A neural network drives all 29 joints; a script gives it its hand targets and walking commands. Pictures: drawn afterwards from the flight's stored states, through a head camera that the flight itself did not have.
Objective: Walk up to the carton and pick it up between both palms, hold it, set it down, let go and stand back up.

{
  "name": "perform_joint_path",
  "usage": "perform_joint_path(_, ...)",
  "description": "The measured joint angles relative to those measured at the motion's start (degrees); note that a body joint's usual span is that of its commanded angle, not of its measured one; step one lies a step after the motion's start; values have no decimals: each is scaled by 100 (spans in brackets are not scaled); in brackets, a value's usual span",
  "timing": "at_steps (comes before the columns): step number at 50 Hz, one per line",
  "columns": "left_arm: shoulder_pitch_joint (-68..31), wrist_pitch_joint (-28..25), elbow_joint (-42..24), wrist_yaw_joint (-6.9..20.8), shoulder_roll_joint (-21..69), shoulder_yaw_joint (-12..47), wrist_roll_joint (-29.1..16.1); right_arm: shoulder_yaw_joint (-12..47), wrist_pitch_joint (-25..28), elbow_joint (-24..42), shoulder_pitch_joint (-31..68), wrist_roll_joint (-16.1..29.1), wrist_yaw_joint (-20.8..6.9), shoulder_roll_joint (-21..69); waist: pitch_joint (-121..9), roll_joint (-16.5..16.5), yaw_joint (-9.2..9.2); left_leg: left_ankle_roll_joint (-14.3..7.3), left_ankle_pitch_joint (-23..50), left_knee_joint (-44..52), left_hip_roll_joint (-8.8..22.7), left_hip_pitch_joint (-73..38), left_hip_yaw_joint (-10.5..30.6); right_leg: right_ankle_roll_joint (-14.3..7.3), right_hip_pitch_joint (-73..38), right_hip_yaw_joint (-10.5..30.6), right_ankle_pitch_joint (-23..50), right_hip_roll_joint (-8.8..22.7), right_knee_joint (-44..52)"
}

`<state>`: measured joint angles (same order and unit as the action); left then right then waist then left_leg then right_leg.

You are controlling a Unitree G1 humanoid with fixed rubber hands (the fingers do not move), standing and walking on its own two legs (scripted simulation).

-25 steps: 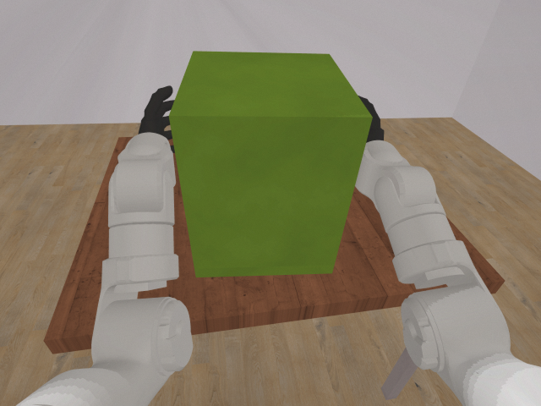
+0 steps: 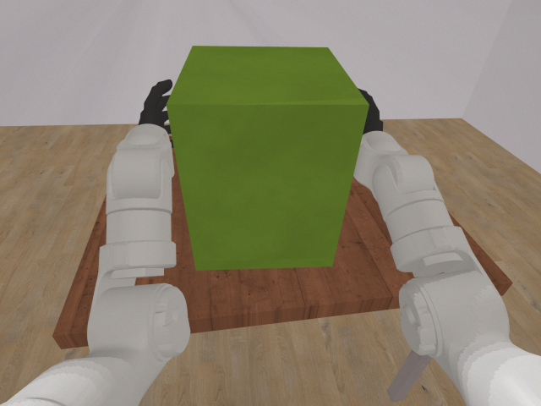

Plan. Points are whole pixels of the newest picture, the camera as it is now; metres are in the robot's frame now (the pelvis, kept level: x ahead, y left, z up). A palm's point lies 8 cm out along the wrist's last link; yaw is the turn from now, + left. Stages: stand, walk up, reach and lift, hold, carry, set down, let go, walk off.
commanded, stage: hold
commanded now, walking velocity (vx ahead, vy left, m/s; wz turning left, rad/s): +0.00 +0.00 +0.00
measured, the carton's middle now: (263, 157) +0.38 +0.01 +0.23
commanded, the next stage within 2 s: set down in 0.26 s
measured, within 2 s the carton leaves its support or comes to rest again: neither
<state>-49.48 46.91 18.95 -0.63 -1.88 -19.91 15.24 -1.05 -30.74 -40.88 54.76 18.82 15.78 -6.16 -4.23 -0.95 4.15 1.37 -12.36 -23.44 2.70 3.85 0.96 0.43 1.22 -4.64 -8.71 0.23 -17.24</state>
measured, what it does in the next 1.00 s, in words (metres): stands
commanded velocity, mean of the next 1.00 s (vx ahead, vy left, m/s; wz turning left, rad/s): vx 0.00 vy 0.00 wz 0.00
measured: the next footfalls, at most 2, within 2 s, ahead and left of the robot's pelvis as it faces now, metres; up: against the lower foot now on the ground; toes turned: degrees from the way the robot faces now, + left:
none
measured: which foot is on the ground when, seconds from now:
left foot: down 0.00-1.00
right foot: down 0.00-1.00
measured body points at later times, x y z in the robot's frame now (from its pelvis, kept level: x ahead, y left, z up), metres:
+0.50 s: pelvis +0.00 +0.00 +0.00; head -0.08 +0.03 +0.44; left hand +0.39 +0.16 +0.27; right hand +0.39 -0.14 +0.27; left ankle +0.01 +0.13 -0.75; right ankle +0.02 -0.12 -0.75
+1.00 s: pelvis +0.01 +0.00 +0.00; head -0.02 +0.06 +0.44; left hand +0.41 +0.16 +0.21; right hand +0.40 -0.14 +0.18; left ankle +0.01 +0.13 -0.75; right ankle +0.02 -0.12 -0.75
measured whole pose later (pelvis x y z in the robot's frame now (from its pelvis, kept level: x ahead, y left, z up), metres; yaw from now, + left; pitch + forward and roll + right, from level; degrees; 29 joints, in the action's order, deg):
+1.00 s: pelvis +0.01 +0.00 +0.00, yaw +2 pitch -9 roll -2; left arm -43.8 30.3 18.7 0.0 1.0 -15.4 19.3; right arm -7.9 -5.4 -41.6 41.4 7.0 10.7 -0.1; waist 4.1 -6.8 4.1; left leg 1.4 -12.8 -22.7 2.2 1.1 2.3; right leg 0.6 -2.5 -6.0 -9.3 0.6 -15.8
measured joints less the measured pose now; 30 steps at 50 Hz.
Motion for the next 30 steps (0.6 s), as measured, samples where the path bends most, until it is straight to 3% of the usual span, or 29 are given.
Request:
perform_joint_path(18,105,-33,-94,-38,36,57,-18,96,34,64,-71,127,22,-57,-7,-6,72,-7,-54,-73,7,24,2,15,-14,6,-6,-9,12)
perform_joint_path(23,32,-452,37,-7,79,-72,45,-175,403,52,-127,-284,-103,116,28,-111,107,-22,32,89,-46,-75,23,24,-64,-19,-7,41,36)
perform_joint_path(30,-106,-1237,473,300,175,-360,574,-781,1410,-486,-220,-1163,-429,508,354,-317,23,-21,147,373,-79,-442,-19,12,-322,15,3,74,111)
